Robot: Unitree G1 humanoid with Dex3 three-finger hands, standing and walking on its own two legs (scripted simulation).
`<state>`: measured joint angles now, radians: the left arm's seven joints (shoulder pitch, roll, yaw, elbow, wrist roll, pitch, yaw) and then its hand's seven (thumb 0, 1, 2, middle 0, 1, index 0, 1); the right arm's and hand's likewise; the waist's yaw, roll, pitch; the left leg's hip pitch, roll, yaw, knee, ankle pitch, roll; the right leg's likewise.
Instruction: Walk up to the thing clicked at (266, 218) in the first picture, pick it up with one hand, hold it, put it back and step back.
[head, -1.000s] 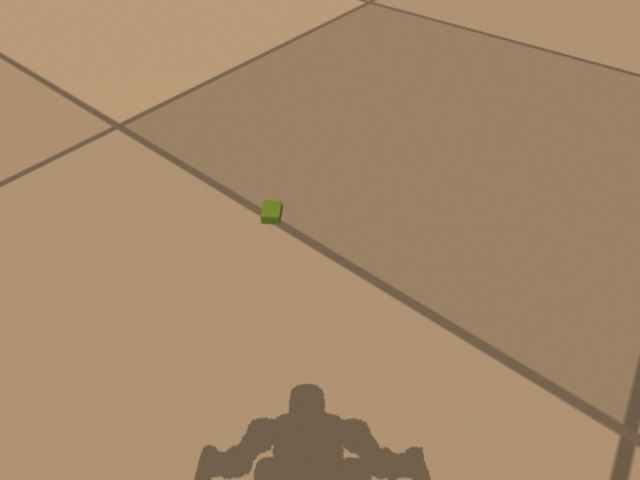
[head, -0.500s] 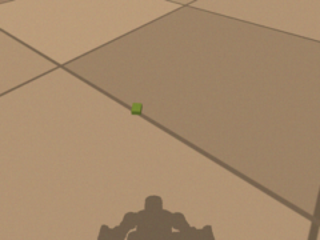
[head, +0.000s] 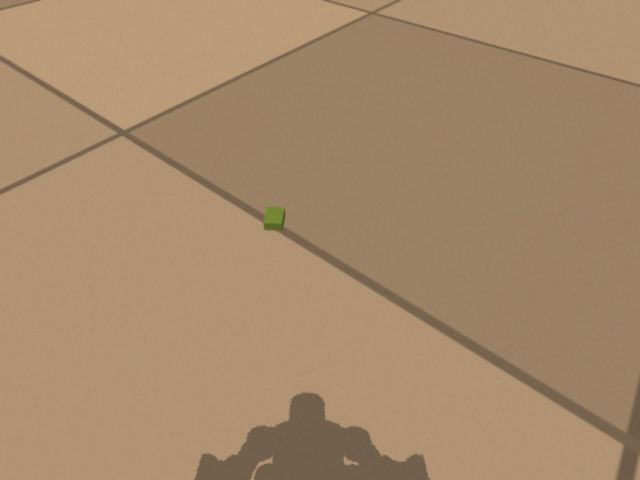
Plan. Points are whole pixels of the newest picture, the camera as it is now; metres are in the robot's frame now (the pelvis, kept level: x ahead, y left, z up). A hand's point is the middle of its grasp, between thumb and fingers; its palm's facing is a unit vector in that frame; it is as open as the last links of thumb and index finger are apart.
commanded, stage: stand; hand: left
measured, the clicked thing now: (274, 218) +1.31 +0.20 -0.76
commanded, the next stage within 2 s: walk up in 0.12 s
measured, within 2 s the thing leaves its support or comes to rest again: neither
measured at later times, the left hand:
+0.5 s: hand out of the picture +0.08 +0.37 -0.19, palm faces +0.34 -0.88 -0.34, open 7.4 cm
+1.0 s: hand (114, 410) +0.26 +0.32 -0.14, palm faces +0.58 -0.70 -0.42, open 7.4 cm
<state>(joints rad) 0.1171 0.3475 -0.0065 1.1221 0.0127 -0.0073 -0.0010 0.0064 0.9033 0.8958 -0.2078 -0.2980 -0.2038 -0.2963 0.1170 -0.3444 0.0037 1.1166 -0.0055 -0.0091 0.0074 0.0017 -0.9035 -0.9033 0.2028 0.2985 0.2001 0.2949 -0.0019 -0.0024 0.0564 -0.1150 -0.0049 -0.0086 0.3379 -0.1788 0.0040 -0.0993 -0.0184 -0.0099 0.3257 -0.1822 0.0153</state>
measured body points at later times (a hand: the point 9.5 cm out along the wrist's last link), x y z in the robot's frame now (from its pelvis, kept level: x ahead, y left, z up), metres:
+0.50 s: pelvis +0.08 +0.05 -0.04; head +0.05 +0.09 +0.40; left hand +0.06 +0.42 -0.17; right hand +0.27 -0.28 -0.08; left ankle +0.12 +0.18 -0.75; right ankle +0.01 -0.12 -0.72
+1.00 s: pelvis +0.36 +0.01 -0.04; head +0.37 +0.01 +0.41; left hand +0.23 +0.36 -0.11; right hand +0.64 -0.24 -0.13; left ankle +0.14 +0.15 -0.72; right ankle +0.49 -0.06 -0.75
